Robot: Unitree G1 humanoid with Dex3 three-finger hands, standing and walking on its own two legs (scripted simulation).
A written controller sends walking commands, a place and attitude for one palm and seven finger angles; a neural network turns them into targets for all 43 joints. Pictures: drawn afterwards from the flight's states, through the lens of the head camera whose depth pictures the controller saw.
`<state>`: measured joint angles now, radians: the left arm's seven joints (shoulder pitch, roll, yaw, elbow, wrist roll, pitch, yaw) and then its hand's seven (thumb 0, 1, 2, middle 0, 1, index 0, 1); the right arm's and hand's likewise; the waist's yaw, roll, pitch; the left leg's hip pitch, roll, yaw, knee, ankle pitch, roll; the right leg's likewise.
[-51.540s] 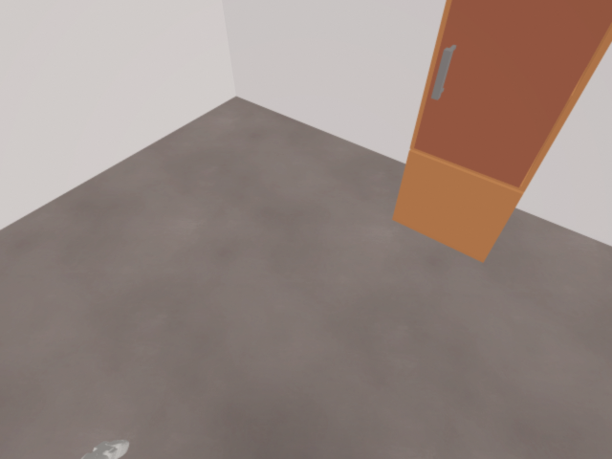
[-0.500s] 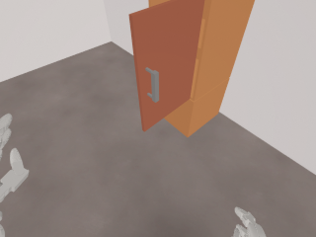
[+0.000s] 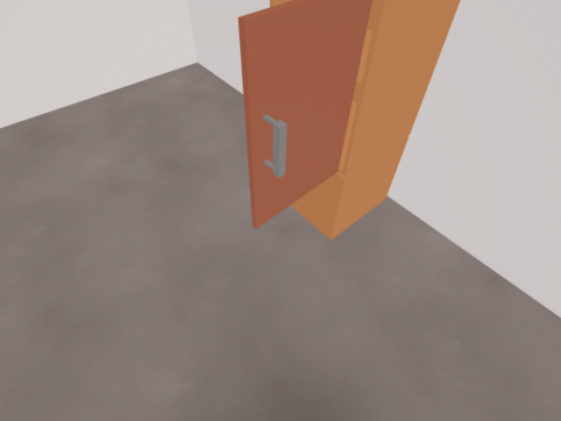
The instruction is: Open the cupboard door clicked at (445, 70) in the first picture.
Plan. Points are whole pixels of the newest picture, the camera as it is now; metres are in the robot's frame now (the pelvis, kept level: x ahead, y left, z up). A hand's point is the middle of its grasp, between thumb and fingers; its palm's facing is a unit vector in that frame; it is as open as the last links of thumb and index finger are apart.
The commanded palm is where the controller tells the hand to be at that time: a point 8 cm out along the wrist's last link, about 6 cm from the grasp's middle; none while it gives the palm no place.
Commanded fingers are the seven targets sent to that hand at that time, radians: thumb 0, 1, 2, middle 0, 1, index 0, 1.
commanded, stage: let the arm hang, fingers relaxed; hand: left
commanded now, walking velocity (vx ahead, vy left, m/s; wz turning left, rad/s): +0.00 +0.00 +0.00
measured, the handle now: (273, 146) +0.70 +0.06 -0.04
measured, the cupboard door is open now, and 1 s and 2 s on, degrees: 93 93 93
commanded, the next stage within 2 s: look to check the result in 0.58 s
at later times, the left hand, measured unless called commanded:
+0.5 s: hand out of the picture +0.07 +0.19 -0.17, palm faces +0.01 -0.98 -0.22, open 7.4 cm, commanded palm none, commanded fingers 0.00 0.90 0.90 -0.20 -0.30 -0.20 -0.30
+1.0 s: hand out of the picture +0.09 +0.22 -0.16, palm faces +0.01 -0.96 -0.29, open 7.4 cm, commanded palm none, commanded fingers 0.00 0.90 0.90 -0.20 -0.30 -0.20 -0.30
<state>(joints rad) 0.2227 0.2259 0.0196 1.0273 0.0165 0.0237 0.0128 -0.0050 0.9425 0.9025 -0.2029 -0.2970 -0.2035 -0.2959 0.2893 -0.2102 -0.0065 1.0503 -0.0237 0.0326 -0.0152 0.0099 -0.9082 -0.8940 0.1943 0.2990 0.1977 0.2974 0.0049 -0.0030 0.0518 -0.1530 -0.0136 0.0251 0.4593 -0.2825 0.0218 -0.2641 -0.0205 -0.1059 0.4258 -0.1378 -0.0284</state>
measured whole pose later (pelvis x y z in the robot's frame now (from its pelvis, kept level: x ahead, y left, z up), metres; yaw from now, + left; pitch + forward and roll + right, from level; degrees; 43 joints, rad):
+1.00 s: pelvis +0.05 +0.00 +0.01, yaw +0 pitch -1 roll +0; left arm 0.15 0.25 0.02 1.14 0.01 -0.01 0.02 0.01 0.90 0.90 -0.20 -0.30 -0.20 -0.30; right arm 0.19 -0.24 0.00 1.13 -0.02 0.00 -0.03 0.01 -0.91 -0.89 0.20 0.30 0.20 0.30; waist 0.00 0.03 0.06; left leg -0.03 -0.01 0.03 0.32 -0.28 0.02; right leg -0.18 -0.01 -0.10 0.37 -0.18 -0.02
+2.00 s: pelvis +0.05 +0.00 +0.01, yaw +0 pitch -1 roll +0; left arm 0.11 0.29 0.01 1.13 0.01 -0.01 0.01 0.01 0.90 0.90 -0.20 -0.30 -0.20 -0.30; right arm 0.15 -0.29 0.00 1.13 -0.02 0.00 -0.02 0.01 -0.91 -0.89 0.20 0.30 0.20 0.30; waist 0.00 0.02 0.06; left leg 0.00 -0.01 0.03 0.27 -0.26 0.02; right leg -0.15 -0.01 -0.10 0.33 -0.17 -0.02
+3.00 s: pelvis +0.05 +0.00 +0.00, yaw -4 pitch -1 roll +0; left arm 0.12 0.29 0.03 1.10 0.01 0.02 0.02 0.01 0.90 0.90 -0.20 -0.30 -0.20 -0.30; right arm 0.13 -0.28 -0.01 1.08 -0.02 0.01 -0.04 0.01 -0.91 -0.89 0.20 0.30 0.20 0.30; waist 0.02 0.01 0.07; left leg -0.02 0.00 0.09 0.34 -0.30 0.01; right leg -0.21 0.00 -0.04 0.42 -0.19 -0.02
